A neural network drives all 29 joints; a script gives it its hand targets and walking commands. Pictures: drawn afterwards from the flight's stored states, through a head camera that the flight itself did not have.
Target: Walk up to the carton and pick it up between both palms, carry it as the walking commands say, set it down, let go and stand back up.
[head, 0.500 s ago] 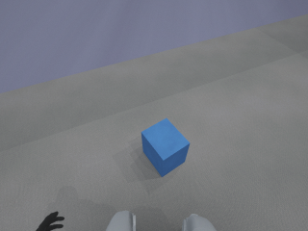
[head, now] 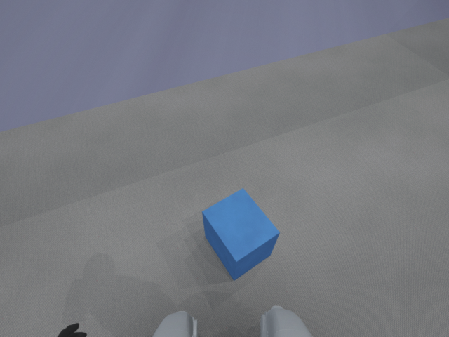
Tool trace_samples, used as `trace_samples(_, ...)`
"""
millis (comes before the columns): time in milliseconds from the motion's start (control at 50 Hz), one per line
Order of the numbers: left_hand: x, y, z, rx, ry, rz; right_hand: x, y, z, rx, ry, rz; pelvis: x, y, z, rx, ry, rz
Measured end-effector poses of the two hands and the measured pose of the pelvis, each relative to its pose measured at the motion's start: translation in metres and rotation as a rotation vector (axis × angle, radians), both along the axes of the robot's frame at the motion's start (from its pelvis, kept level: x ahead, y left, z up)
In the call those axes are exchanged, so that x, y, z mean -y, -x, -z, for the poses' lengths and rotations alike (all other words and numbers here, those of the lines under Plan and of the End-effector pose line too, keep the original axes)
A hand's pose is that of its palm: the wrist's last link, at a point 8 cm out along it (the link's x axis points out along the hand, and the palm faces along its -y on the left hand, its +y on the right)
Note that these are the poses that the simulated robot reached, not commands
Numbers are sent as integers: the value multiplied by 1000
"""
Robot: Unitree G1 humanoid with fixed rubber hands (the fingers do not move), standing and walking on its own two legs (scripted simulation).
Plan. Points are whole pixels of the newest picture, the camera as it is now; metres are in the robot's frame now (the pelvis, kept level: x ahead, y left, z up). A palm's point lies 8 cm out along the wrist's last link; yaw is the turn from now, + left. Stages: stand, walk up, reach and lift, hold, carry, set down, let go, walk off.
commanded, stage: walk up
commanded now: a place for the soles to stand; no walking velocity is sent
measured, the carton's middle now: (238, 234) +0.54 -0.04 -0.59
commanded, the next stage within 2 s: none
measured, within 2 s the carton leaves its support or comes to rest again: neither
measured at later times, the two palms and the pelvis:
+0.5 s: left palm out of the picture +0.13 +0.31 -0.09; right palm out of the picture +0.11 -0.28 -0.09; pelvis +0.03 +0.01 +0.03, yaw +1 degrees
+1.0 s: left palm (58, 320) +0.16 +0.30 -0.07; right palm out of the picture +0.09 -0.36 -0.05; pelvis +0.03 -0.03 +0.04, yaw +6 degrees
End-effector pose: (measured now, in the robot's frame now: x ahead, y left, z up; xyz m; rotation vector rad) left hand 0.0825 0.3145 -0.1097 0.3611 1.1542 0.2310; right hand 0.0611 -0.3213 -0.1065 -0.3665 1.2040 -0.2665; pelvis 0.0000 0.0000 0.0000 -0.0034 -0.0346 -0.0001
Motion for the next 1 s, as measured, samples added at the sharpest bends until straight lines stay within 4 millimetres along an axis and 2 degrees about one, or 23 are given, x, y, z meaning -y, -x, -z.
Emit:
trace_samples(140, 11, -33, -6, -1, 19, -1, -16, -38, 3, 36, -48, -9, -4, -17, -8, -2, -20, -1)
trace_samples(280, 13, -53, -13, 28, 34, -1, -31, -56, -3, 38, -70, -13, -8, -23, -16, 5, -25, -7)
trace_samples(420, 10, -50, -18, -7, 50, -14, -38, -52, -14, 11, -70, -7, -12, -26, -28, 8, -4, -6)
trace_samples(560, 8, -37, -25, -39, 58, -33, -39, -48, -27, -21, -68, -5, -12, -27, -39, 16, -2, -17)
trace_samples(700, 8, -25, -33, -63, 68, -51, -40, -56, -37, -9, -72, -19, -13, -29, -49, 22, -3, -21)
trace_samples(820, 8, -24, -39, -60, 83, -59, -44, -67, -45, 27, -78, -32, -13, -31, -55, 18, -6, -31)
trace_samples(860, 5, -30, -38, -46, 94, -67, -37, -66, -49, 61, -45, -32, -7, -31, -52, 2, -13, -60)
trace_samples(900, 3, -41, -40, -3, 92, -76, -23, -56, -53, 57, 6, -33, 2, -31, -49, -8, -19, -86)
trace_samples(1000, 11, -73, -42, 117, 74, -56, 35, -26, -59, -34, 146, -40, 30, -33, -37, -15, -39, -114)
